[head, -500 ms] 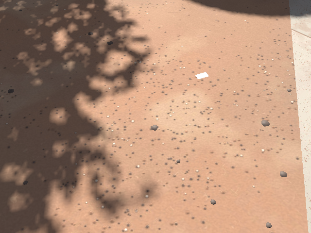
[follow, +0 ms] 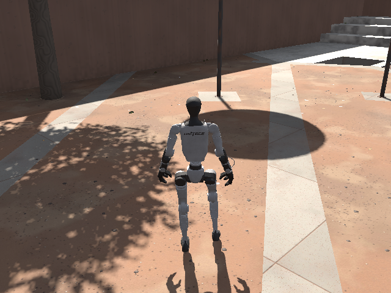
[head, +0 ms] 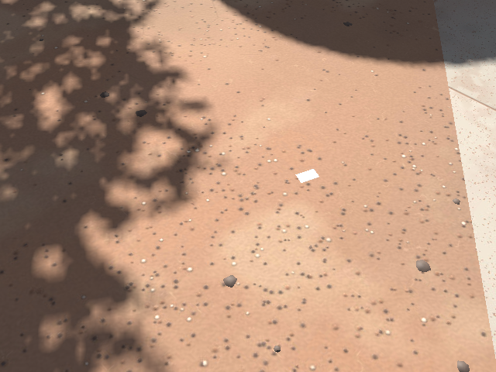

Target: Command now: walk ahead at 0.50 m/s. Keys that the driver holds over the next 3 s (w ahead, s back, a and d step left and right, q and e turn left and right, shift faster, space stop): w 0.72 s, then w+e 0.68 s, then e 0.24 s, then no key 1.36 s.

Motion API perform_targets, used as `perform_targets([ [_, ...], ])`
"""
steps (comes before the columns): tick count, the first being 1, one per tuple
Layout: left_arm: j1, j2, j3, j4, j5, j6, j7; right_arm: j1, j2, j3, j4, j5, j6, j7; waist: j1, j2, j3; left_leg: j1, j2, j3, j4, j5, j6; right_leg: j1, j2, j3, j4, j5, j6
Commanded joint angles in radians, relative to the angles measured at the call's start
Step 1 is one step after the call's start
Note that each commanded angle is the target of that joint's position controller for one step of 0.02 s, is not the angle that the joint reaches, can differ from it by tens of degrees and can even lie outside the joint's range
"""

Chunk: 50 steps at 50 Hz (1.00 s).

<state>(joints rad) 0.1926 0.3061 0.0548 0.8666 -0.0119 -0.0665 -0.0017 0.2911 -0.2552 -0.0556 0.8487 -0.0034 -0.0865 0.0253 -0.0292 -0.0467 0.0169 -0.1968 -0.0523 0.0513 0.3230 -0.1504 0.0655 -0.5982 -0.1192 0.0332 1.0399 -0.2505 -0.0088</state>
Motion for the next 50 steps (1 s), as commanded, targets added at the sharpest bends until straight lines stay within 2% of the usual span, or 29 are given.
perform_targets([
  [1, -0.003, 0.044, 0.01, -0.055, 0.011, 0.001, 0.004, -0.038, -0.153, -0.034, -0.049, 0.002, -0.02, -0.013, 0.032, 0.108, -0.003, 0.025, 0.265, -0.198, -0.206, 0.161, 0.177, -0.075, -0.037, 0.021, -0.125, 0.149, 0.026],
  [5, -0.134, 0.018, -0.001, -0.088, 0.006, -0.011, -0.01, 0.015, -0.172, -0.036, -0.016, 0.011, -0.011, -0.026, -0.013, 0.105, 0.025, 0.039, 0.232, -0.115, -0.213, 0.15, 0.14, -0.026, 0.005, -0.017, -0.372, 0.336, 0.027],
  [9, -0.231, 0.028, -0.004, -0.126, -0.003, -0.018, -0.028, 0.082, -0.185, -0.041, 0.031, 0.022, 0.004, -0.03, -0.042, 0.106, 0.052, 0.154, 0.282, -0.122, -0.172, 0.14, 0.13, -0.036, 0.027, -0.016, -0.482, 0.32, 0.005],
  [12, -0.216, 0.057, 0.003, -0.136, -0.003, -0.026, -0.041, 0.076, -0.199, -0.049, 0.047, 0.026, 0.021, -0.036, -0.011, 0.121, 0.039, 0.241, 0.322, -0.137, -0.099, 0.239, 0.105, 0.004, 0.044, -0.019, -0.526, 0.214, -0.035],
  [13, -0.165, 0.074, 0.012, -0.124, -0.002, -0.029, -0.042, 0.059, -0.206, -0.05, 0.046, 0.026, 0.027, -0.038, 0.021, 0.131, 0.01, 0.251, 0.314, -0.126, -0.04, 0.364, 0.092, 0.084, 0.067, -0.043, -0.539, 0.183, -0.051],
  [14, -0.05, 0.102, 0.03, -0.089, 0.001, -0.029, -0.038, 0.041, -0.199, -0.047, 0.044, 0.026, 0.033, -0.04, 0.083, 0.124, -0.057, 0.233, 0.274, -0.09, 0.096, 0.512, 0.07, 0.244, 0.101, -0.076, -0.56, 0.182, -0.075],
  [15, 0.121, 0.159, 0.056, -0.04, 0.006, -0.028, -0.029, 0.052, -0.162, -0.031, 0.034, 0.015, 0.037, -0.042, 0.145, 0.083, -0.181, 0.121, 0.216, -0.046, 0.324, 0.464, 0.038, 0.508, 0.056, -0.029, -0.528, 0.207, -0.113],
  [16, 0.237, 0.261, 0.08, -0.02, 0.02, -0.021, -0.023, 0.165, -0.063, 0.0, 0.013, 0.003, 0.02, -0.034, 0.123, -0.129, -0.333, -0.275, 0.074, 0.008, 0.723, 0.119, -0.037, 0.912, -0.196, 0.381, -0.547, 0.087, -0.261],
  [17, 0.265, 0.208, 0.065, -0.011, 0.002, -0.016, -0.027, 0.154, -0.062, 0.005, 0.028, 0.007, -0.002, -0.03, 0.139, -0.227, -0.397, -0.46, -0.007, -0.112, 0.91, -0.421, -0.051, 0.992, -0.269, 0.688, -0.719, -0.055, -0.313],
  [18, 0.204, 0.155, 0.045, -0.02, -0.002, -0.018, -0.026, 0.073, -0.153, -0.02, 0.007, 0.036, -0.02, -0.021, 0.14, -0.148, -0.269, -0.564, 0.058, -0.166, 0.997, -0.393, -0.03, 0.897, -0.243, 0.596, -0.743, -0.148, -0.268],
  [19, 0.127, 0.126, 0.036, -0.04, 0.003, -0.019, -0.024, -0.002, -0.161, -0.02, -0.015, 0.048, -0.027, -0.021, 0.12, -0.087, -0.165, -0.579, 0.113, -0.134, 0.975, -0.304, -0.014, 0.757, -0.21, 0.467, -0.761, -0.116, -0.236],
  [20, 0.063, 0.099, 0.028, -0.048, 0.013, -0.02, -0.026, -0.042, -0.154, -0.022, -0.021, 0.035, -0.026, -0.026, 0.092, -0.027, -0.085, -0.548, 0.153, -0.116, 0.911, -0.223, -0.013, 0.612, -0.173, 0.369, -0.796, -0.04, -0.224],
  [21, 0.024, 0.069, 0.019, -0.054, 0.023, -0.027, -0.027, -0.035, -0.148, -0.028, -0.017, 0.025, -0.016, -0.03, 0.056, -0.045, -0.058, -0.483, 0.186, -0.126, 0.849, -0.167, -0.014, 0.517, -0.142, 0.302, -0.825, 0.035, -0.209],
  [23, 0.008, 0.059, 0.017, -0.048, 0.022, -0.035, -0.029, 0.002, -0.108, -0.024, -0.001, 0.019, 0.008, -0.032, 0.021, -0.055, -0.046, -0.406, 0.201, -0.122, 0.795, -0.12, -0.026, 0.431, -0.112, 0.225, -0.877, 0.115, -0.213],
  [25, 0.03, 0.086, 0.024, -0.032, 0.018, -0.042, -0.023, -0.028, -0.095, -0.022, -0.012, 0.012, 0.02, -0.036, 0.016, -0.032, -0.022, -0.438, 0.207, -0.114, 0.723, -0.056, -0.048, 0.415, -0.109, 0.17, -0.909, 0.198, -0.228],
  [28, 0.075, 0.105, 0.029, -0.007, 0.014, -0.037, -0.007, -0.122, -0.085, -0.02, -0.039, 0.004, 0.017, -0.033, 0.037, -0.006, 0.001, -0.496, 0.205, -0.107, 0.548, 0.103, -0.072, 0.452, -0.094, 0.101, -0.925, 0.275, -0.216],
  [31, 0.116, 0.112, 0.029, 0.013, 0.005, -0.03, 0.002, -0.223, -0.061, -0.01, -0.063, 0.01, 0.008, -0.022, 0.071, -0.01, 0.024, -0.453, 0.173, -0.072, 0.364, 0.241, -0.074, 0.458, -0.06, 0.031, -0.933, 0.276, -0.188],
  [35, 0.195, 0.121, 0.033, 0.056, -0.003, -0.015, 0.006, -0.338, -0.059, -0.001, -0.099, 0.02, 0.0, -0.003, 0.111, -0.006, 0.059, -0.457, 0.143, -0.057, 0.236, 0.252, -0.063, 0.561, -0.096, 0.025, -0.907, 0.264, -0.186],
  [38, 0.214, 0.129, 0.04, 0.076, -0.01, 0.003, 0.011, -0.369, -0.082, -0.005, -0.124, 0.02, -0.011, 0.013, 0.095, -0.014, 0.066, -0.446, 0.13, -0.074, 0.177, 0.157, -0.033, 0.65, -0.142, 0.063, -0.836, 0.341, -0.172],
  [40, 0.183, 0.148, 0.047, 0.07, -0.012, 0.012, 0.014, -0.281, -0.121, -0.021, -0.105, 0.019, -0.019, 0.013, 0.034, -0.039, 0.016, -0.297, 0.091, -0.051, 0.15, 0.088, -0.011, 0.659, -0.139, 0.078, -0.738, 0.517, -0.153],
  [41, 0.163, 0.138, 0.042, 0.064, -0.011, 0.016, 0.014, -0.146, -0.158, -0.043, -0.064, 0.016, -0.022, 0.007, -0.036, -0.03, -0.065, -0.103, 0.068, -0.028, 0.127, 0.1, 0.013, 0.621, -0.092, 0.05, -0.595, 0.625, -0.13],
  [42, 0.157, 0.097, 0.025, 0.043, 0.002, 0.015, 0.014, 0.039, -0.22, -0.066, -0.021, 0.001, -0.023, -0.004, -0.107, 0.013, -0.212, 0.209, 0.165, -0.115, 0.189, 0.125, 0.061, 0.456, -0.033, 0.014, -0.347, 0.5, -0.096],
  [43, 0.279, -0.026, -0.01, 0.025, 0.007, -0.002, 0.008, 0.149, -0.321, -0.092, 0.004, -0.01, -0.014, -0.012, -0.078, 0.25, -0.376, 0.62, 0.433, -0.533, 0.148, -0.02, 0.205, 0.046, 0.132, -0.055, 0.05, 0.057, -0.017],
  [44, 0.263, 0.019, -0.002, 0.041, -0.01, -0.021, 0.004, 0.158, -0.234, -0.067, 0.004, -0.001, -0.009, -0.011, -0.097, 0.293, -0.433, 0.622, 0.479, -0.746, 0.014, -0.136, 0.23, -0.073, 0.151, 0.082, 0.206, -0.338, -0.016],
  [45, 0.176, 0.105, 0.025, 0.017, -0.038, -0.029, 0.003, 0.081, -0.178, -0.048, -0.004, 0.004, -0.01, -0.015, -0.09, 0.227, -0.263, 0.49, 0.445, -0.597, -0.012, -0.188, 0.173, -0.154, 0.093, 0.097, 0.268, -0.287, -0.029],
  [46, 0.119, 0.104, 0.027, 0.003, -0.041, -0.028, 0.008, 0.005, -0.144, -0.038, -0.016, 0.004, -0.012, -0.017, -0.064, 0.178, -0.164, 0.347, 0.41, -0.468, -0.04, -0.161, 0.137, -0.153, 0.04, 0.068, 0.247, -0.195, -0.034],
  [47, 0.094, 0.093, 0.031, -0.001, -0.031, -0.022, 0.013, -0.058, -0.109, -0.028, -0.017, 0.002, -0.015, -0.015, -0.036, 0.148, -0.089, 0.214, 0.373, -0.37, -0.084, -0.11, 0.119, -0.118, 0.01, 0.059, 0.193, -0.126, -0.032],
  [48, 0.112, 0.076, 0.038, 0.006, -0.025, -0.007, 0.016, -0.098, -0.085, -0.021, -0.016, -0.006, -0.022, -0.013, 0.0, 0.17, -0.052, 0.121, 0.339, -0.283, -0.123, -0.063, 0.1, -0.058, -0.019, 0.068, 0.149, -0.073, -0.031],
  [50, 0.14, 0.025, 0.035, 0.009, -0.025, 0.022, 0.014, -0.128, -0.08, -0.024, -0.006, -0.012, -0.03, -0.012, 0.033, 0.168, -0.024, 0.029, 0.322, -0.183, -0.175, 0.009, 0.102, 0.002, -0.033, 0.063, 0.122, -0.028, -0.025],
])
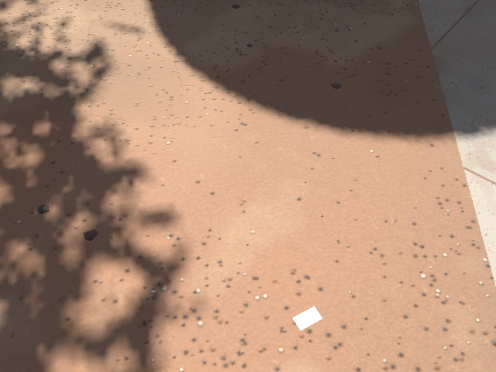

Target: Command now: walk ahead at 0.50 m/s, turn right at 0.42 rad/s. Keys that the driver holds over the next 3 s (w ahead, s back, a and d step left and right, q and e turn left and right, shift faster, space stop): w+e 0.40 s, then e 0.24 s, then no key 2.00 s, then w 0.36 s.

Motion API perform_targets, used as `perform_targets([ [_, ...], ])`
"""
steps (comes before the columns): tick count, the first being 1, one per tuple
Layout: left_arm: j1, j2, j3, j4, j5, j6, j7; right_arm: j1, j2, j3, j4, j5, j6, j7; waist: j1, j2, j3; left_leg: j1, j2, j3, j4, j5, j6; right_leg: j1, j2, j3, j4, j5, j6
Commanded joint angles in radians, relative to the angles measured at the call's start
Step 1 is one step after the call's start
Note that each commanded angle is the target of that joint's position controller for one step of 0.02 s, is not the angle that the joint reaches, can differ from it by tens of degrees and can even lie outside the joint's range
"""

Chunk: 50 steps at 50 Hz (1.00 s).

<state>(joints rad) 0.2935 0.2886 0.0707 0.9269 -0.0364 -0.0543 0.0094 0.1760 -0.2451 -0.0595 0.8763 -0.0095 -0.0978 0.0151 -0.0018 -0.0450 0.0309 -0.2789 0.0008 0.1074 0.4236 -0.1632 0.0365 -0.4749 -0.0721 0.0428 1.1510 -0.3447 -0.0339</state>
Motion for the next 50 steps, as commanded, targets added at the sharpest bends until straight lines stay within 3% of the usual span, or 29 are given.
perform_targets([
  [1, 0.029, 0.034, 0.02, -0.063, 0.001, 0.02, 0.004, -0.015, -0.103, -0.025, -0.027, -0.007, -0.022, -0.004, 0.014, 0.153, -0.023, 0.096, 0.27, -0.197, -0.292, 0.064, 0.137, -0.136, -0.084, 0.053, -0.004, 0.095, 0.005],
  [4, -0.031, 0.033, 0.024, -0.096, 0.011, 0.03, 0.001, 0.007, -0.13, -0.035, -0.007, -0.011, -0.024, -0.019, 0.013, 0.117, 0.005, 0.119, 0.267, -0.097, -0.311, 0.147, 0.143, -0.209, -0.084, 0.064, -0.12, 0.229, 0.02],
  [8, -0.155, 0.012, 0.012, -0.139, 0.017, 0.018, -0.027, 0.032, -0.161, -0.042, 0.002, -0.004, -0.013, -0.035, -0.024, 0.09, 0.034, 0.155, 0.247, 0.024, -0.322, 0.19, 0.122, -0.183, -0.063, -0.01, -0.355, 0.395, 0.017],
  [11, -0.251, 0.006, 0.004, -0.186, 0.018, 0.018, -0.046, 0.087, -0.184, -0.051, 0.02, 0.009, 0.004, -0.04, -0.059, 0.073, 0.066, 0.256, 0.278, 0.063, -0.3, 0.22, 0.118, -0.21, -0.052, -0.05, -0.453, 0.382, 0.0],
  [13, -0.283, 0.016, 0.005, -0.215, 0.017, 0.021, -0.058, 0.108, -0.198, -0.058, 0.029, 0.021, 0.021, -0.04, -0.06, 0.079, 0.074, 0.338, 0.302, 0.081, -0.254, 0.296, 0.105, -0.224, -0.038, -0.073, -0.49, 0.316, -0.022],
  [16, -0.214, 0.065, 0.029, -0.23, 0.016, 0.027, -0.066, 0.08, -0.237, -0.07, 0.017, 0.035, 0.044, -0.044, 0.007, 0.126, 0.001, 0.393, 0.306, 0.121, -0.06, 0.74, 0.073, -0.069, 0.048, -0.153, -0.498, 0.163, -0.077],
  [17, -0.105, 0.1, 0.05, -0.208, 0.012, 0.029, -0.065, 0.062, -0.245, -0.072, 0.012, 0.039, 0.053, -0.045, 0.074, 0.126, -0.058, 0.371, 0.286, 0.139, 0.101, 0.846, 0.056, 0.074, 0.094, -0.178, -0.522, 0.148, -0.105],
  [18, 0.065, 0.162, 0.085, -0.163, 0.008, 0.031, -0.052, 0.053, -0.232, -0.065, 0.005, 0.038, 0.055, -0.045, 0.159, 0.095, -0.146, 0.258, 0.241, 0.158, 0.336, 0.77, 0.018, 0.333, 0.134, -0.161, -0.588, 0.205, -0.144],
  [19, 0.163, 0.265, 0.112, -0.14, 0.005, 0.041, -0.029, 0.083, -0.145, -0.036, -0.02, -0.005, 0.045, -0.042, 0.15, -0.111, -0.215, -0.032, 0.166, 0.157, 0.673, 0.185, -0.033, 0.6, -0.058, 0.151, -0.607, 0.242, -0.21],
  [20, 0.103, 0.311, 0.109, -0.177, 0.007, 0.023, -0.035, 0.136, -0.058, -0.006, -0.074, -0.003, 0.007, -0.028, 0.049, -0.252, -0.354, -0.396, -0.051, -0.05, 0.965, -0.44, -0.077, 0.856, -0.253, 0.749, -0.804, -0.006, -0.416],
  [21, 0.1, 0.223, 0.08, -0.194, 0.018, 0.009, -0.045, 0.005, -0.155, -0.024, -0.089, 0.04, -0.03, -0.015, 0.118, -0.089, -0.331, -0.501, -0.006, -0.194, 1.006, -0.408, -0.053, 0.834, -0.266, 0.741, -0.888, 0.07, -0.369],
  [22, 0.052, 0.184, 0.068, -0.198, 0.027, -0.004, -0.045, -0.048, -0.165, -0.027, -0.109, 0.06, -0.047, -0.012, 0.101, -0.052, -0.21, -0.529, 0.032, -0.182, 0.967, -0.333, -0.031, 0.723, -0.238, 0.576, -0.862, 0.254, -0.332],
  [23, -0.022, 0.155, 0.059, -0.212, 0.026, -0.011, -0.044, -0.037, -0.157, -0.028, -0.09, 0.04, -0.049, -0.022, 0.047, 0.045, -0.134, -0.469, 0.079, -0.183, 0.884, -0.266, -0.033, 0.565, -0.189, 0.43, -0.838, 0.467, -0.293],
  [24, -0.081, 0.122, 0.051, -0.227, 0.025, -0.01, -0.037, -0.024, -0.176, -0.039, -0.077, 0.013, -0.038, -0.03, 0.013, 0.049, -0.107, -0.394, 0.108, -0.181, 0.807, -0.236, -0.043, 0.446, -0.155, 0.324, -0.829, 0.611, -0.268],
  [26, -0.108, 0.121, 0.047, -0.245, 0.037, -0.005, -0.025, 0.003, -0.169, -0.045, -0.079, 0.003, -0.003, -0.033, -0.025, 0.036, -0.103, -0.293, 0.113, -0.175, 0.74, -0.212, -0.066, 0.316, -0.12, 0.252, -0.841, 0.767, -0.257],
  [29, -0.083, 0.168, 0.06, -0.243, 0.032, 0.003, -0.003, -0.027, -0.124, -0.034, -0.101, -0.007, 0.024, -0.041, -0.03, 0.02, -0.107, -0.281, 0.067, -0.148, 0.575, -0.109, -0.103, 0.255, -0.073, 0.176, -0.832, 0.89, -0.245],
  [32, -0.071, 0.165, 0.061, -0.245, 0.016, 0.032, 0.017, -0.104, -0.107, -0.022, -0.127, -0.003, 0.03, -0.036, 0.0, -0.029, -0.132, -0.24, 0.022, -0.147, 0.366, 0.061, -0.116, 0.248, -0.024, 0.149, -0.798, 0.806, -0.19],
  [36, -0.048, 0.137, 0.048, -0.233, 0.026, 0.051, 0.027, -0.164, -0.117, -0.017, -0.14, 0.005, 0.029, -0.014, 0.042, -0.058, -0.137, -0.193, 0.005, -0.153, 0.204, 0.168, -0.11, 0.29, -0.042, 0.188, -0.757, 0.658, -0.156],
  [38, -0.047, 0.125, 0.04, -0.227, 0.032, 0.052, 0.027, -0.163, -0.143, -0.024, -0.143, -0.001, 0.021, -0.008, 0.041, -0.068, -0.124, -0.185, 0.007, -0.165, 0.157, 0.118, -0.087, 0.329, -0.069, 0.24, -0.707, 0.631, -0.155],
  [40, -0.074, 0.11, 0.03, -0.228, 0.031, 0.05, 0.029, -0.114, -0.156, -0.03, -0.132, -0.008, 0.006, -0.005, 0.003, -0.076, -0.115, -0.111, 0.006, -0.152, 0.042, 0.16, -0.042, 0.346, -0.057, 0.268, -0.631, 0.594, -0.129],
  [41, -0.065, 0.092, 0.023, -0.229, 0.036, 0.045, 0.028, -0.09, -0.173, -0.032, -0.13, -0.022, -0.005, -0.007, -0.01, -0.044, -0.131, -0.004, 0.046, -0.182, -0.023, 0.378, -0.007, 0.321, -0.005, 0.254, -0.567, 0.546, -0.09],
  [42, -0.023, 0.061, 0.012, -0.24, 0.057, 0.035, 0.027, -0.066, -0.226, -0.038, -0.138, -0.044, -0.008, -0.014, 0.015, 0.076, -0.206, 0.171, 0.186, -0.304, 0.03, 0.763, 0.061, 0.236, 0.08, 0.196, -0.43, 0.341, -0.045],
  [43, 0.088, 0.049, 0.007, -0.223, 0.044, 0.035, 0.028, -0.035, -0.209, -0.033, -0.122, -0.054, 0.007, -0.017, 0.043, 0.268, -0.283, 0.332, 0.352, -0.502, 0.044, 0.932, 0.247, 0.084, 0.172, 0.133, -0.253, -0.156, 0.021],
  [44, 0.071, 0.112, 0.015, -0.216, 0.041, 0.047, 0.026, -0.009, -0.123, -0.01, -0.111, -0.023, 0.018, -0.012, 0.018, 0.263, -0.303, 0.319, 0.408, -0.619, 0.0, 0.767, 0.301, 0.032, 0.143, 0.14, -0.147, -0.381, 0.063],
  [45, 0.018, 0.151, 0.028, -0.218, 0.03, 0.065, 0.027, -0.024, -0.115, -0.003, -0.113, -0.006, 0.025, -0.008, 0.001, 0.195, -0.251, 0.283, 0.368, -0.593, -0.02, 0.569, 0.273, -0.004, 0.121, 0.142, -0.069, -0.362, 0.083],
  [47, -0.033, 0.135, 0.031, -0.212, 0.029, 0.101, 0.035, -0.084, -0.135, -0.004, -0.118, -0.003, 0.044, -0.006, 0.01, 0.143, -0.161, 0.164, 0.299, -0.501, -0.069, 0.283, 0.21, -0.022, 0.086, 0.116, -0.058, -0.269, 0.107],
  [50, -0.022, 0.058, 0.009, -0.182, 0.029, 0.109, 0.031, -0.156, -0.134, -0.005, -0.116, -0.011, 0.07, -0.01, 0.034, 0.206, -0.109, 0.005, 0.183, -0.341, -0.127, 0.103, 0.142, 0.143, 0.066, 0.027, -0.334, -0.179, 0.112],
])
Over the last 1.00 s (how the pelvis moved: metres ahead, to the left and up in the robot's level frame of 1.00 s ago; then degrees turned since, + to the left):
0.57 -0.02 -0.01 -6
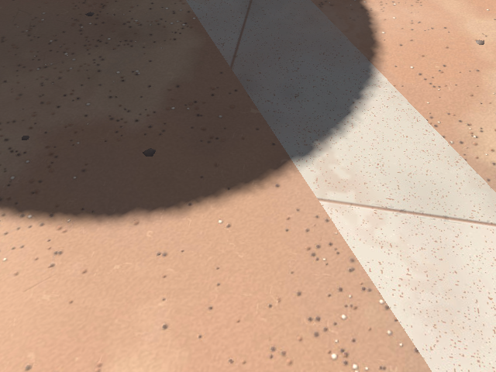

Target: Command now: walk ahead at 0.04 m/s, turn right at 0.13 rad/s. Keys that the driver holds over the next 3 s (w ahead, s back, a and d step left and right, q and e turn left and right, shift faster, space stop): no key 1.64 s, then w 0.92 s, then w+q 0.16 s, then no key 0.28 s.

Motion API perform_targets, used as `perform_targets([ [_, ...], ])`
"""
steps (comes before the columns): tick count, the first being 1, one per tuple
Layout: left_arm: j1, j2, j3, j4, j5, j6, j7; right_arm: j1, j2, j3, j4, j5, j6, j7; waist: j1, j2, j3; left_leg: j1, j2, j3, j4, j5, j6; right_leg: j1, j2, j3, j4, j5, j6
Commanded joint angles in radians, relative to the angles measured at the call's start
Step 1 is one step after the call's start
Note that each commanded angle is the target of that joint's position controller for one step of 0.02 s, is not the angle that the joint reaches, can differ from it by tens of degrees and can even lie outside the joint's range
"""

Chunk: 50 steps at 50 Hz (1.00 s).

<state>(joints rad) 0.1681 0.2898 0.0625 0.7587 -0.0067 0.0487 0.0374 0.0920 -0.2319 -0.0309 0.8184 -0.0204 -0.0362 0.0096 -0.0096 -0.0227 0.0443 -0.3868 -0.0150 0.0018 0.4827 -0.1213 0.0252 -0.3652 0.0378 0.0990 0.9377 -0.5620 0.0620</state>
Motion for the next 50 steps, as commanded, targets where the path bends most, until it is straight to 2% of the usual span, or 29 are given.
perform_targets([
  [1, 0.096, 0.043, 0.012, -0.004, 0.001, 0.001, 0.001, -0.057, -0.148, -0.034, -0.05, 0.001, 0.014, -0.007, 0.028, 0.195, -0.134, 0.12, 0.188, -0.216, -0.183, 0.055, 0.154, 0.073, -0.042, -0.045, -0.197, 0.088, 0.012],
  [3, 0.113, 0.048, 0.016, 0.022, 0.002, -0.007, -0.003, -0.037, -0.154, -0.034, -0.034, 0.011, 0.019, -0.013, 0.034, 0.184, -0.159, 0.131, 0.185, -0.202, -0.163, -0.008, 0.15, 0.161, -0.035, -0.07, -0.367, 0.255, -0.009],
  [4, 0.125, 0.05, 0.017, 0.037, 0.005, -0.009, -0.006, -0.03, -0.151, -0.032, -0.028, 0.016, 0.02, -0.015, 0.041, 0.177, -0.158, 0.111, 0.178, -0.193, -0.16, -0.073, 0.133, 0.213, -0.027, -0.085, -0.456, 0.335, -0.027],
  [5, 0.11, 0.062, 0.018, 0.035, 0.015, -0.009, -0.008, -0.007, -0.137, -0.026, -0.018, 0.019, 0.018, -0.015, 0.037, 0.157, -0.149, 0.08, 0.163, -0.186, -0.163, -0.164, 0.093, 0.251, -0.041, -0.067, -0.502, 0.377, -0.049],
  [6, 0.085, 0.098, 0.021, 0.02, 0.028, -0.009, -0.006, 0.004, -0.122, -0.019, -0.012, 0.011, 0.013, -0.011, 0.022, 0.102, -0.131, 0.032, 0.142, -0.161, -0.139, -0.246, 0.043, 0.269, -0.114, 0.008, -0.514, 0.407, -0.083],
  [7, 0.065, 0.142, 0.031, 0.027, 0.025, -0.009, -0.005, 0.019, -0.121, -0.022, -0.014, 0.003, 0.007, -0.006, -0.024, -0.009, -0.091, 0.045, 0.07, -0.082, -0.121, -0.276, 0.001, 0.168, -0.137, 0.041, -0.504, 0.282, -0.124],
  [8, 0.058, 0.093, 0.021, 0.035, 0.025, -0.018, -0.01, -0.018, -0.114, -0.019, -0.011, -0.004, 0.005, -0.006, -0.007, -0.036, -0.069, 0.13, 0.047, -0.045, -0.08, -0.21, -0.028, 0.062, -0.123, 0.04, -0.541, 0.131, -0.132],
  [9, 0.047, 0.065, 0.011, 0.04, 0.03, -0.03, -0.012, -0.03, -0.107, -0.019, -0.009, -0.001, 0.005, -0.008, -0.009, -0.046, -0.052, 0.175, 0.046, -0.041, -0.049, -0.15, -0.029, 0.016, -0.118, 0.041, -0.57, 0.099, -0.117],
  [11, 0.035, 0.068, 0.009, 0.05, 0.028, -0.053, -0.013, -0.005, -0.107, -0.02, 0.015, 0.006, 0.01, -0.017, -0.018, -0.061, -0.033, 0.199, 0.051, -0.042, -0.022, -0.063, -0.014, 0.005, -0.109, 0.03, -0.573, 0.185, -0.089],
  [14, 0.077, 0.07, 0.007, 0.078, 0.018, -0.07, -0.011, 0.014, -0.112, -0.023, 0.043, 0.009, 0.012, -0.021, -0.01, -0.03, -0.044, 0.203, 0.054, -0.044, -0.011, 0.029, -0.006, 0.051, -0.099, 0.016, -0.539, 0.31, -0.08],
  [21, 0.108, 0.058, -0.002, 0.124, 0.012, -0.07, -0.009, 0.017, -0.118, -0.027, 0.102, 0.016, 0.025, -0.028, 0.003, 0.01, -0.051, 0.226, 0.054, -0.043, 0.001, 0.126, -0.016, 0.098, -0.085, -0.003, -0.519, 0.436, -0.084],
  [27, 0.109, 0.049, -0.007, 0.162, 0.01, -0.068, -0.01, 0.018, -0.124, -0.029, 0.147, 0.02, 0.035, -0.038, 0.004, 0.017, -0.057, 0.242, 0.055, -0.043, 0.004, 0.154, -0.018, 0.125, -0.076, -0.019, -0.518, 0.499, -0.084],
  [50, 0.154, 0.024, -0.032, 0.276, 0.012, -0.067, -0.004, 0.049, -0.109, -0.025, 0.249, 0.021, 0.049, -0.053, 0.003, 0.017, -0.011, 0.238, 0.047, -0.039, -0.027, 0.082, -0.025, 0.109, -0.057, -0.05, -0.565, 0.391, -0.077],
])
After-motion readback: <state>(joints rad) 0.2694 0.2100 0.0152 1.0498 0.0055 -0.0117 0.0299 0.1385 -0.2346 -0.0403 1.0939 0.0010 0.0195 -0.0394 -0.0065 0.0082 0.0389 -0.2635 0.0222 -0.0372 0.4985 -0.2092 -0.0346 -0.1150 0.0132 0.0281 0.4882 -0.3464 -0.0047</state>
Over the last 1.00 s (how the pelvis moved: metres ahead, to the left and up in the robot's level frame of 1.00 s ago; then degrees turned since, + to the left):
0.44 -0.10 -0.01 -29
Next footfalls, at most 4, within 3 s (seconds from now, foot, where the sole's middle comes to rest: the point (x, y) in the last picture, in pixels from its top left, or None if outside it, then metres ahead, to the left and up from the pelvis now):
0.12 right None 0.04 -0.15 -0.77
2.36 right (302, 356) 0.50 -0.14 -0.77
2.88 left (213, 258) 0.79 0.11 -0.77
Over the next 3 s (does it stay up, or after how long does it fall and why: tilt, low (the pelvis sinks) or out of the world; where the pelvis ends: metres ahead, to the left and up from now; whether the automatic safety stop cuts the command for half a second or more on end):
stays up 0.65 0.01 -0.01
